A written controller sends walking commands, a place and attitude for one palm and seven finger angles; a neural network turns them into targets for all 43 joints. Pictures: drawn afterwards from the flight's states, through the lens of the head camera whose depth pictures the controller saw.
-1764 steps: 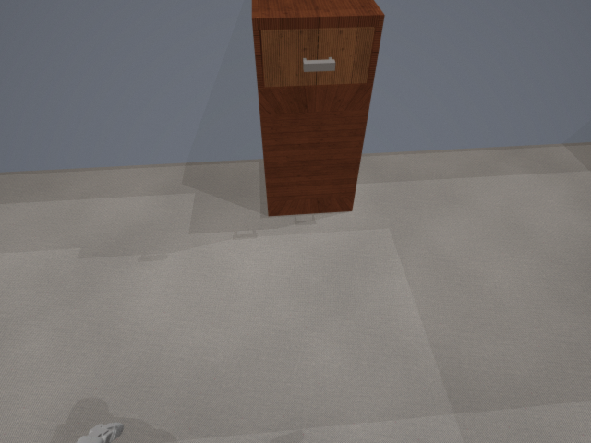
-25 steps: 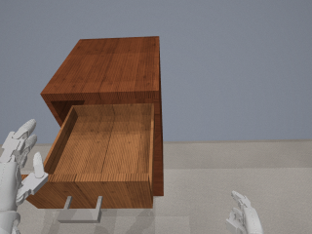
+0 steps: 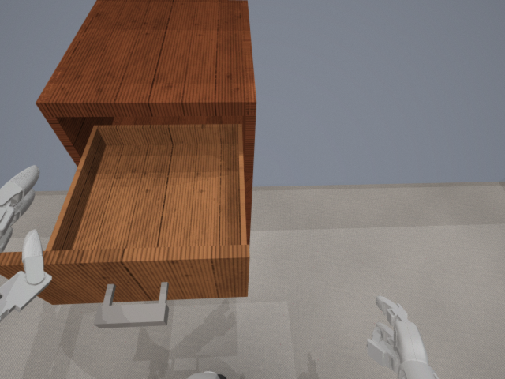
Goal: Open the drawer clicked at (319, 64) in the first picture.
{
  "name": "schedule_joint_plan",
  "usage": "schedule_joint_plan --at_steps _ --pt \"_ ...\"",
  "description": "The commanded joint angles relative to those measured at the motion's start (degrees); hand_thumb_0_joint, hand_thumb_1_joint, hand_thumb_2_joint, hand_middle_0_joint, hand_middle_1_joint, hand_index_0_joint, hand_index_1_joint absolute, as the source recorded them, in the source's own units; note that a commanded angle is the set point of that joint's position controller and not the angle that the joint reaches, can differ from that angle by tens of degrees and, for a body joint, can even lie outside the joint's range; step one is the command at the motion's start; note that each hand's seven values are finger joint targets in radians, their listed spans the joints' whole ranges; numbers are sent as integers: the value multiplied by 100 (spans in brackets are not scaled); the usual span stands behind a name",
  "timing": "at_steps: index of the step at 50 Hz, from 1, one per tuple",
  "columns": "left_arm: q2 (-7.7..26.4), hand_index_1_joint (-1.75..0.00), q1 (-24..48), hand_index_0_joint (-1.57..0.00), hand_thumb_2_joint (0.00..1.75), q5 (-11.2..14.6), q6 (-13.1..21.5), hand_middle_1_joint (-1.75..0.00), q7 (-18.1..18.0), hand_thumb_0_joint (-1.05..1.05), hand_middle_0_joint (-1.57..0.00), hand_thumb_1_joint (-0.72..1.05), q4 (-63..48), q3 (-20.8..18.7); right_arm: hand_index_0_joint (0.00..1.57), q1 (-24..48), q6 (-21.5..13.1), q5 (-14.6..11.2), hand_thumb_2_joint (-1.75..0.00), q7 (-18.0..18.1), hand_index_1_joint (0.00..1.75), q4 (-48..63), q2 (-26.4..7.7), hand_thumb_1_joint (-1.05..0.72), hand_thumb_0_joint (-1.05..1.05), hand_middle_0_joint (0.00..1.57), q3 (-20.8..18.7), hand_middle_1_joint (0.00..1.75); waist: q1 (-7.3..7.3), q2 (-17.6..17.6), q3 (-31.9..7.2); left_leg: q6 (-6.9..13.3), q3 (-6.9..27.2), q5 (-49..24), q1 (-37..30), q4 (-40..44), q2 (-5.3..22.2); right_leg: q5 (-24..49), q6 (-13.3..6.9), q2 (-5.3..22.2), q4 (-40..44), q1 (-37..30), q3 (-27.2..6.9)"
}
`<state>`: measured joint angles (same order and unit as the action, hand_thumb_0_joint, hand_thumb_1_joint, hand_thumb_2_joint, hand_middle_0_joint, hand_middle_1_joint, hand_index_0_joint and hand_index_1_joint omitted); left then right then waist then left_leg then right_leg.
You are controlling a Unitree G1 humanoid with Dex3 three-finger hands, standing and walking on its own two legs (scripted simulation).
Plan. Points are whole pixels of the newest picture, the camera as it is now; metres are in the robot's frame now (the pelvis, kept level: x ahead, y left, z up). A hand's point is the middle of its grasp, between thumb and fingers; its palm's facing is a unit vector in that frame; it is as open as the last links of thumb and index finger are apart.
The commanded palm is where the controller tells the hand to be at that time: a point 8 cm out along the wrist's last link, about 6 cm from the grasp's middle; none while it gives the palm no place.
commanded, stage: step back with the hand held close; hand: left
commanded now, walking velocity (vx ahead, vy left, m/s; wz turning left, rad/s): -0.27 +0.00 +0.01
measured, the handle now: (135, 301) +0.23 +0.20 -0.03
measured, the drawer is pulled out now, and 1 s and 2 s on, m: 0.30 0.30 0.30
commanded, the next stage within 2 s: stop stepping back and stand still in 0.86 s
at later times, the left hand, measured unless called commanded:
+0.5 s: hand out of the picture +0.12 +0.25 +0.17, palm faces +0.38 -0.80 -0.47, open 7.4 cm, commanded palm +0.05 +0.29 +0.18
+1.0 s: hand out of the picture +0.06 +0.20 +0.15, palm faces +0.24 -0.85 -0.47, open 7.4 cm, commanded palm -0.03 +0.26 +0.18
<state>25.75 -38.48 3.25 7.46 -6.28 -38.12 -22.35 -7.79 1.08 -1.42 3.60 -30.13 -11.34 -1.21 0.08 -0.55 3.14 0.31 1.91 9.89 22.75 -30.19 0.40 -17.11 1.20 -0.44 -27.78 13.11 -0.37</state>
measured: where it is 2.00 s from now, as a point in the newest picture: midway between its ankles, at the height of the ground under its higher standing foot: outside the picture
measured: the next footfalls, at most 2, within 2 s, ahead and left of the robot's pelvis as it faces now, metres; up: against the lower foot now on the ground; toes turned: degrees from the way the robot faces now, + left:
right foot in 0.64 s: -0.14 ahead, -0.11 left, +0.00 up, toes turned -3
left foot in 0.88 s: -0.09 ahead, +0.08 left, +0.00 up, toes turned +2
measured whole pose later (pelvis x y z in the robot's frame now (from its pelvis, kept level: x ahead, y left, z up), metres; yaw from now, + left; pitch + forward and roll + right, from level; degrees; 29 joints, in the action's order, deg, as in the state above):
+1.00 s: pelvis -0.17 -0.02 +0.00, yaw -2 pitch +4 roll +0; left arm 25.0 -35.5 2.9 9.9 -8.6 -40.0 -22.0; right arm -4.1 -4.5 0.3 1.8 -32.7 -9.3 -0.6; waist 0.7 4.1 5.9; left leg 1.9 -3.7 11.6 21.5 -29.3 0.2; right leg -29.3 0.0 -1.7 -49.5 25.3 0.0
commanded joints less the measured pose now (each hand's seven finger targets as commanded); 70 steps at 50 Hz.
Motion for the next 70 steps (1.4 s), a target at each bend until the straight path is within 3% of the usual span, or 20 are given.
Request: schedule_joint_plan --at_steps 1,7,16,21,24,28,31,33,34,36,40,42,44,47,51,55,57,60,64,70 --pt "664 -30 -183 -20 90 3 378 -30 -162 0 -20 90 -1088 -770 20 488 -435 -15 -90 59 30 883 -758 -90 0 20 -269 30 -47 -658 -1212 207 403 -866 -538 555 690 899 -64 84 -54 -115 224" --pt "501 -30 -24 -20 90 -12 566 -30 -215 0 -20 90 -1143 -637 20 371 -636 5 -90 50 30 875 -764 -90 0 20 -180 30 27 -622 -717 218 600 1834 567 786 569 60 -112 88 75 -51 58" --pt "645 -30 587 -20 90 -62 656 -30 -391 0 -20 90 -1332 -576 20 219 -821 85 -90 106 30 506 -757 -90 0 20 -223 30 114 64 -686 -111 179 1208 -1103 -968 86 -504 -577 880 822 2104 -583" --pt "711 -30 508 -20 90 -113 669 -30 -390 0 -20 90 -1354 -783 20 443 -929 65 -90 100 30 743 -756 -90 0 20 -181 30 7 -1632 -726 525 2083 2805 1165 2023 1544 -987 -14 -360 -2032 51 163" --pt "681 -30 374 -20 90 -78 777 -30 -368 0 -20 90 -1203 -897 20 200 -1030 112 -90 -19 30 618 -743 -90 0 20 -259 30 -4 -1309 -866 735 1816 2744 1420 1993 1628 -1270 -93 -382 -3158 -22 16" --pt "574 -30 6 -20 90 92 805 -30 -294 0 -20 90 -1359 -786 20 235 -1146 111 -90 -166 30 452 -693 -90 0 20 -168 30 -106 -1170 -1293 534 1053 1310 -24 1277 1207 -1224 -183 -307 -1201 234 272" --pt "810 -30 187 -20 90 84 884 -30 -164 0 -20 90 -1560 -840 20 281 -1132 122 -90 -192 30 375 -669 -90 0 20 -88 30 -72 -803 -1119 90 341 995 -344 267 583 116 -301 83 1030 126 115" --pt "1027 -30 503 -20 90 43 993 -30 -199 0 -20 90 -1439 -865 20 385 -1079 38 -90 -122 30 300 -534 -90 0 20 -55 30 -26 942 -1073 -273 -422 1366 -350 -2403 -213 1511 -865 1790 1621 925 -1394" --pt "743 -30 369 -20 90 17 926 -30 -197 0 -20 90 -986 -579 20 435 -1063 -56 -90 -102 30 258 -653 -90 0 20 -229 30 -64 1622 -965 -235 -70 2037 415 -3960 -441 2665 -1079 2163 1283 766 -1595" --pt "642 -30 -10 -20 90 -37 757 -30 -213 0 -20 90 -636 -840 20 703 -953 38 -90 -18 30 333 -394 -90 0 20 -112 30 -51 1238 -1019 -247 120 2463 1381 -4289 -263 4729 -1187 1964 427 -169 -928" --pt "549 -30 202 -20 90 -94 747 -30 -328 0 -20 90 -504 -694 20 876 -566 129 -90 200 30 419 -306 -90 0 20 201 30 162 498 -739 -281 -452 1625 748 -551 -353 6051 -635 985 -405 -1065 -86" --pt "542 -30 151 -20 90 -28 707 -30 -342 0 -20 90 -864 -589 20 634 -508 107 -90 164 30 406 -424 -90 0 20 77 30 216 109 -947 -227 -430 -1121 -552 1567 42 4507 -294 660 -1051 -856 170" --pt "660 -30 440 -20 90 -100 747 -30 -369 0 -20 90 -1605 -508 20 354 -620 107 -90 -6 30 509 -691 -90 0 20 -267 30 33 -798 -1497 546 1364 -5433 -2365 460 1992 -743 -132 199 -1831 1221 -61" --pt "603 -30 -341 -20 90 -60 730 -30 -289 0 -20 90 -1631 -598 20 278 -895 185 -90 -152 30 504 -607 -90 0 20 -254 30 -64 -991 -1795 744 1115 -4563 -1843 667 1990 -1623 -70 -38 -2791 1194 -179" --pt "722 -30 -364 -20 90 -70 514 -30 -391 0 -20 90 -2539 -794 20 193 -912 104 -90 -254 30 571 -715 -90 0 20 -304 30 -12 -1387 -1852 586 439 -3626 -2082 453 1387 -677 -1 -82 -1932 1103 231" --pt "707 -30 -641 -20 90 78 408 -30 -420 0 -20 90 -1905 -922 20 316 -903 3 -90 -172 30 735 -714 -90 0 20 -132 30 52 -1299 -1148 402 344 280 -471 872 1056 -376 7 -52 -276 -178 505" --pt "679 -30 -566 -20 90 51 389 -30 -410 0 -20 90 -1443 -904 20 284 -815 -15 -90 -98 30 746 -681 -90 0 20 -128 30 108 -587 -814 148 51 1792 189 572 523 139 -95 206 762 -767 430" --pt "541 -30 -88 -20 90 102 302 -30 -374 0 -20 90 -578 -697 20 134 -633 -59 -90 -63 30 522 -711 -90 0 20 -270 30 160 1442 -442 -135 0 1466 -69 -2577 -104 -1916 -972 2105 2057 1192 -2054" --pt "426 -30 100 -20 90 -62 398 -30 -311 0 -20 90 22 -494 20 344 -618 53 -90 -76 30 395 -687 -90 0 20 -139 30 225 978 -405 -27 -51 1062 192 -2043 105 -361 -725 1638 1475 570 -725" --pt "462 -30 153 -20 90 -191 592 -30 -460 0 -20 90 -919 -246 20 117 -923 124 -90 -49 30 488 -713 -90 0 20 -159 30 65 442 -530 299 -403 705 -931 1121 50 139 -480 1297 967 -403 -575"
